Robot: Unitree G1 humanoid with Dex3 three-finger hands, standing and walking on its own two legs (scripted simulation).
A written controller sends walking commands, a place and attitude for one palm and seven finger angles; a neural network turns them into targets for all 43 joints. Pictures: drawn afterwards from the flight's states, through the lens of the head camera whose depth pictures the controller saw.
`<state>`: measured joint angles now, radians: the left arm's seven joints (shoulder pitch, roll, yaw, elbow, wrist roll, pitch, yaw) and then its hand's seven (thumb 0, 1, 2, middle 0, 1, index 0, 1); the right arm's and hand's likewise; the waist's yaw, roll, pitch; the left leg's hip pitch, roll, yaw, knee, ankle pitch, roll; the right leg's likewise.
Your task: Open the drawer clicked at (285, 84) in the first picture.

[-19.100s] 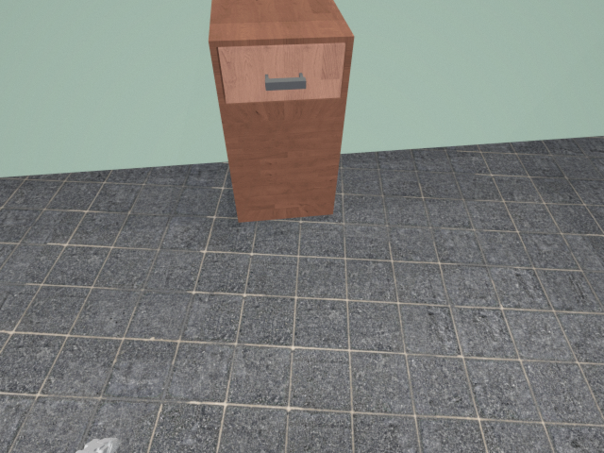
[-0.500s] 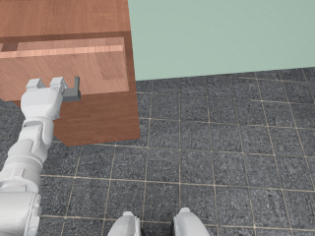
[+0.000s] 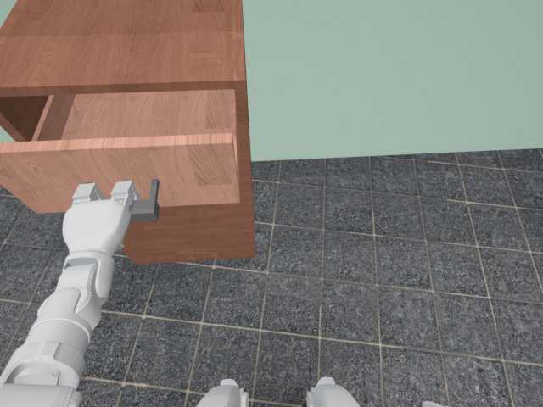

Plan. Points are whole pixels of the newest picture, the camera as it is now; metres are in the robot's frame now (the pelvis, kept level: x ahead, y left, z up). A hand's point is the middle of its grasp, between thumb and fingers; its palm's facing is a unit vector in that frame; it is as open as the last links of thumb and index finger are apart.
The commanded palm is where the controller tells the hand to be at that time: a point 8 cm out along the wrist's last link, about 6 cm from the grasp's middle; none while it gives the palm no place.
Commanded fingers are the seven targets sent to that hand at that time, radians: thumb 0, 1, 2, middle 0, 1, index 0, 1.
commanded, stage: pull the drawer open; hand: left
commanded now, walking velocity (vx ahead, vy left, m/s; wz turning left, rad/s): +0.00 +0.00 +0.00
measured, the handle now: (119, 199) +0.43 +0.27 -0.02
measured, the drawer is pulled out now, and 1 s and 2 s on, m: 0.11 0.24 0.30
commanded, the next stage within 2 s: open the thumb to release the handle in 1.82 s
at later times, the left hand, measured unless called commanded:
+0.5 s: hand (108, 268) +0.32 +0.27 -0.04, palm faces -0.03 -0.05 -1.00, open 6.1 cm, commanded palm +0.28 +0.26 +0.01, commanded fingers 0.00 0.90 0.90 -0.40 -1.35 -0.40 -1.35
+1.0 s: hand (102, 314) +0.25 +0.26 -0.04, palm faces -0.03 -0.04 -1.00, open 6.1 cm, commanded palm +0.22 +0.25 +0.01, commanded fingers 0.00 0.90 0.90 -0.40 -1.35 -0.40 -1.35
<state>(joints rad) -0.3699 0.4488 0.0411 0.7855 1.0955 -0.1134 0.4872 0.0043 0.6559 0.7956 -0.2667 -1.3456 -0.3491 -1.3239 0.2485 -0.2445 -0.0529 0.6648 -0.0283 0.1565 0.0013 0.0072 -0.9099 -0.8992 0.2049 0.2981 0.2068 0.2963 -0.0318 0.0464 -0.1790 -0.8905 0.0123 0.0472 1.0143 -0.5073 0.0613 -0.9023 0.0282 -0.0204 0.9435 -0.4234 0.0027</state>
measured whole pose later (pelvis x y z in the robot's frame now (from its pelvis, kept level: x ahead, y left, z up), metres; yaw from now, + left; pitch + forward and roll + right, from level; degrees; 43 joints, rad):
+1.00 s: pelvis +0.00 -0.01 +0.00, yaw +1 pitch +17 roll -1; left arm 0.13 0.37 0.01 0.35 1.09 -0.03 0.53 0.02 0.65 0.79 -0.27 -1.31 -0.38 -1.34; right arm 0.15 -0.23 -0.03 0.61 -0.03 0.09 -0.02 0.01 -0.91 -0.90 0.20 0.30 0.21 0.30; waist 0.02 0.04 -0.17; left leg -0.80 0.01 0.04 1.02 -0.52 0.04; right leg -0.83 0.02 -0.03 0.98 -0.46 -0.02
